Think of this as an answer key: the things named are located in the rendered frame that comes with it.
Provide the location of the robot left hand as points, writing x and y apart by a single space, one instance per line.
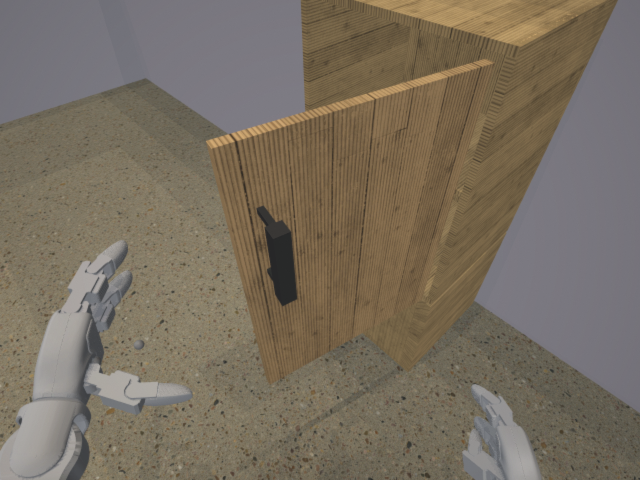
72 340

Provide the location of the left robot forearm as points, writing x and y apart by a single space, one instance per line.
50 443

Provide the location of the robot right hand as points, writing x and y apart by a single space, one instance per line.
509 444

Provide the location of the cupboard door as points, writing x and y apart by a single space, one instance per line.
365 186

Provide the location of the handle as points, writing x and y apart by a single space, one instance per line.
279 242

